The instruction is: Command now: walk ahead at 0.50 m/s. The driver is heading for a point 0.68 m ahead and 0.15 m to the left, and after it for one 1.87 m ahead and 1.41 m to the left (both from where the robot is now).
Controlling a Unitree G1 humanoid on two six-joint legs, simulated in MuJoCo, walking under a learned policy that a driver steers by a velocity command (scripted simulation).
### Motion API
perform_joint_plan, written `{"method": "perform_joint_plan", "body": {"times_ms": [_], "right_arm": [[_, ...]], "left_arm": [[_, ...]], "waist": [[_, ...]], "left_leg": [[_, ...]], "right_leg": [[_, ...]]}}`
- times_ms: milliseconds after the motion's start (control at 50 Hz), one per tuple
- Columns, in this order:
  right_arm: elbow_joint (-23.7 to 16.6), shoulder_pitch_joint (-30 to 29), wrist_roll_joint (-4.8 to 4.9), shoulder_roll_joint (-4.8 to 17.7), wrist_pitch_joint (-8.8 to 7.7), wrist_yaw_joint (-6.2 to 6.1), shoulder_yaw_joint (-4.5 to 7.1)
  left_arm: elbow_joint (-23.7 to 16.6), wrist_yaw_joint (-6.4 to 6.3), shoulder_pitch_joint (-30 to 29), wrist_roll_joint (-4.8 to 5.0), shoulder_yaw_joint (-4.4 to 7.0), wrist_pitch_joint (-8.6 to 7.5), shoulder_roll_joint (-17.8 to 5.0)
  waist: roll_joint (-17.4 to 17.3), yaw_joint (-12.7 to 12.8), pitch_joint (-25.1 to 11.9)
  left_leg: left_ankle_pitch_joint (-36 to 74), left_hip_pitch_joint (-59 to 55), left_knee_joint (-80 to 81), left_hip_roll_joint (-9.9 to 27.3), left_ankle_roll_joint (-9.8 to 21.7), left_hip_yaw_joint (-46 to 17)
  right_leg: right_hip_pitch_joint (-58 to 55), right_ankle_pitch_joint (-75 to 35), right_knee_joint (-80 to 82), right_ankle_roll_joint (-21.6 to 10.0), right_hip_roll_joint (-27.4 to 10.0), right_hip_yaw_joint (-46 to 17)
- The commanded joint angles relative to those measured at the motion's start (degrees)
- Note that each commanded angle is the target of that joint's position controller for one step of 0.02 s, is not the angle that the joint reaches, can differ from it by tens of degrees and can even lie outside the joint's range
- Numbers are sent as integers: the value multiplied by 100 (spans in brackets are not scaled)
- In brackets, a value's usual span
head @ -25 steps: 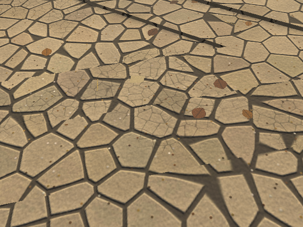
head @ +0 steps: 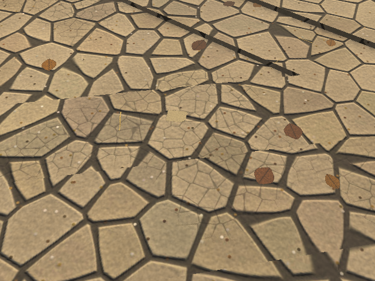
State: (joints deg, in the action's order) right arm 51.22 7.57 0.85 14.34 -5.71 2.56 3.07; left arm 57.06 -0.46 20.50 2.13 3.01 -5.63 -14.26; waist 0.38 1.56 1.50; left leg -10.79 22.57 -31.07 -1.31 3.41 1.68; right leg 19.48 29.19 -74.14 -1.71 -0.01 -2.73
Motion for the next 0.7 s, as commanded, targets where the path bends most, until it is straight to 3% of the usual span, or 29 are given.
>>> {"method": "perform_joint_plan", "body": {"times_ms": [20,60,100,160,200,260,320,360,400,420,440,460,480,500,520,540,560,600,660,700], "right_arm": [[-119,480,-136,558,-53,-11,97],[3,558,-159,448,-85,0,66],[139,789,-135,550,-110,-67,77],[263,1027,-96,639,-49,-235,94],[334,1215,-65,667,-22,-288,92],[502,1590,-8,706,-1,-319,99],[688,1918,-2,664,85,-311,116],[748,1984,5,700,139,-336,148],[648,1655,-6,857,162,-357,207],[562,1459,-16,808,172,-332,184],[399,1312,-70,646,154,-306,110],[415,2121,9,-53,58,-259,-94],[506,2080,86,281,-41,-217,-23],[328,1541,208,746,-50,-237,134],[233,1194,211,755,-11,-283,165],[195,1034,133,608,56,-318,189],[221,1187,103,450,155,-335,219],[200,1365,122,145,328,-343,206],[-34,1032,33,246,419,-349,282],[-100,845,29,308,363,-287,338]], "left_arm": [[-602,-86,-324,-108,151,-90,-597],[-573,-63,-111,-127,134,38,-317],[-708,-49,-343,-131,153,65,-319],[-979,-45,-1106,-206,132,60,-241],[-1111,2,-1565,-174,83,39,-116],[-1305,91,-2211,-119,51,31,-118],[-1529,183,-2727,-107,31,-11,-148],[-1657,241,-2833,-105,50,-76,-243],[-1526,265,-2229,-126,171,-146,-547],[-1281,239,-1433,-150,288,-168,-769],[-1033,181,-303,-229,399,-182,-1092],[-896,163,401,-284,515,-142,-1503],[-870,146,471,-228,363,-89,-964],[-925,118,-50,-174,275,-75,-711],[-1009,115,-561,-170,219,-76,-558],[-999,147,-923,-193,175,-91,-396],[-997,168,-1167,-237,144,-118,-278],[-925,187,-1314,-243,184,-150,-325],[-766,91,-1120,-312,291,-204,-613],[-664,17,-986,-311,297,-203,-608]], "waist": [[-229,-204,-544],[-404,-26,-479],[-420,-5,-307],[-348,-152,-66],[-369,-294,17],[-328,-513,187],[-293,-641,361],[-306,-540,360],[-514,-130,-16],[-465,272,-517],[-210,701,-1339],[1067,585,-2389],[1202,629,-2627],[921,544,-1598],[486,340,-976],[256,149,-523],[370,-88,-339],[443,-290,-172],[284,-321,-95],[217,-299,-64]], "left_leg": [[1752,-1908,1489,1764,1122,-2206],[2189,-1462,1721,1524,1040,-1698],[2672,-1388,1874,1424,992,-1319],[2889,-1305,2065,1141,813,-821],[2741,-1320,2156,1012,655,-614],[2185,-1718,2245,1083,588,-614],[2212,-2405,2001,1350,719,-769],[2519,-2810,1665,1526,738,-972],[3642,-2747,1072,1489,631,-1015],[4151,-2400,282,1219,533,-896],[3169,-1294,-1155,849,367,-741],[349,1053,-3469,-73,-69,-305],[-2231,1691,-4238,-111,-10,-1001],[-1872,2080,-4474,219,31,-992],[-1345,1938,-4300,517,33,-817],[-1042,1700,-3989,691,18,-746],[-823,1316,-3712,870,29,-793],[-618,969,-3389,960,5,-767],[339,1342,-2851,988,-62,-845],[1182,1524,-2277,933,-81,-925]], "right_leg": [[2084,-1026,-147,-33,-715,-164],[1725,-1164,248,-57,-836,-116],[1991,-1729,779,-18,-895,-86],[2005,-2848,2353,102,-786,84],[1747,-3472,3259,76,-622,221],[1712,-3810,4027,28,-453,313],[2001,-3400,4322,-80,-378,286],[2043,-2885,4513,-190,-334,221],[1003,-2638,4634,-342,-121,293],[-249,-2815,4701,-493,0,421],[-2142,-3088,4431,-840,-660,-225],[-4538,-2126,4714,-1742,-2175,-2565],[-4562,-1679,5349,-1753,-2428,-3594],[-3674,-1496,5555,-1413,-2260,-2765],[-2671,-1672,5790,-1213,-2068,-2038],[-1808,-1875,6083,-1097,-1876,-1507],[-1238,-1999,6324,-962,-1680,-1030],[-648,-2179,6666,-948,-1572,-497],[-747,-2705,6816,-1016,-1570,101],[-990,-3007,6728,-898,-1462,519]]}}
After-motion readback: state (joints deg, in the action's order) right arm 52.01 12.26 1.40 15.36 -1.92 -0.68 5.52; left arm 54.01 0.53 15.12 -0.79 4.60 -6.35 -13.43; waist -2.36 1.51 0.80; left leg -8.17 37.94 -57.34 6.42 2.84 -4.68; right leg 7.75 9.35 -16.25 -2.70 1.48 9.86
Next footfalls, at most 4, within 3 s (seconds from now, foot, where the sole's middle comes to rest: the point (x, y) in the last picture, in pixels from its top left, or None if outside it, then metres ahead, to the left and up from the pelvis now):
0.44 right None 0.42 -0.12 -0.77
1.00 left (143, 235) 0.63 0.19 -0.80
1.56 right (171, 186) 0.85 0.10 -0.80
2.00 left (132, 239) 0.62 0.24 -0.80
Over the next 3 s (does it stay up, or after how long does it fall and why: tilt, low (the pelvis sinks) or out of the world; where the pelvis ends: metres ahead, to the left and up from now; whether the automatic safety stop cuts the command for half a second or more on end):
stays up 0.72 0.12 -0.04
